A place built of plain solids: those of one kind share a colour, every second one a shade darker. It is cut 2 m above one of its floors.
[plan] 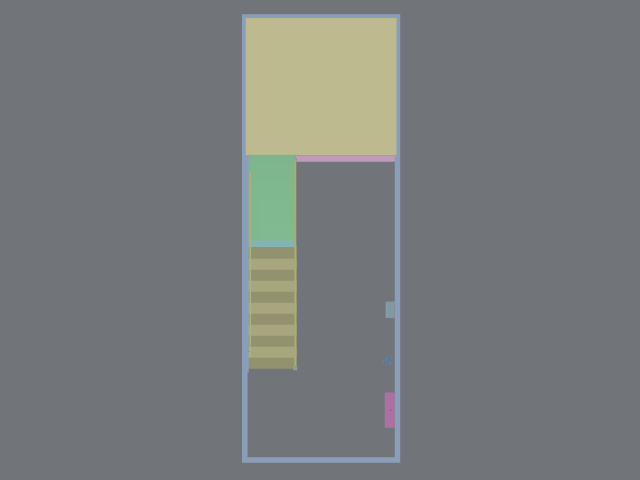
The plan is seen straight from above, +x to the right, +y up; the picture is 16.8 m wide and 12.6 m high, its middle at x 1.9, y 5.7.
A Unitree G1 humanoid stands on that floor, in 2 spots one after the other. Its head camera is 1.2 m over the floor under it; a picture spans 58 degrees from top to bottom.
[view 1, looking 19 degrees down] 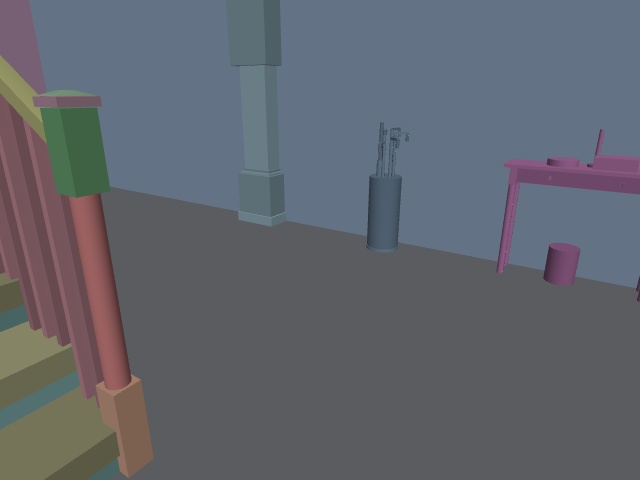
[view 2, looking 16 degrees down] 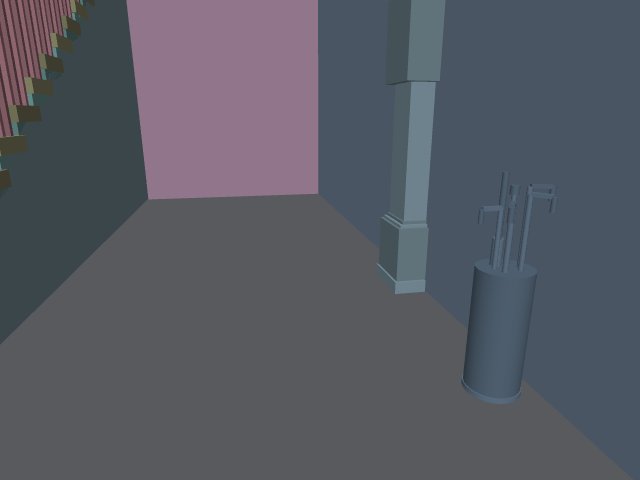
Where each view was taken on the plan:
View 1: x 0.63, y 1.17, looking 33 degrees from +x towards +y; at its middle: ground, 3.69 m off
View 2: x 2.58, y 1.00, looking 79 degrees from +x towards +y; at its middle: ground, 4.35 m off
